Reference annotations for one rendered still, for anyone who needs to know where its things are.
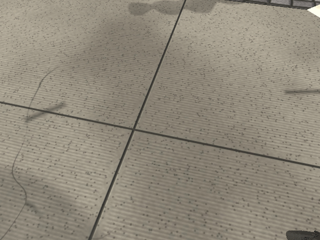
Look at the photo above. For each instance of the right robot hand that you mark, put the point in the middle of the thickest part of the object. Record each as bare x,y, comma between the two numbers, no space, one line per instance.
302,235

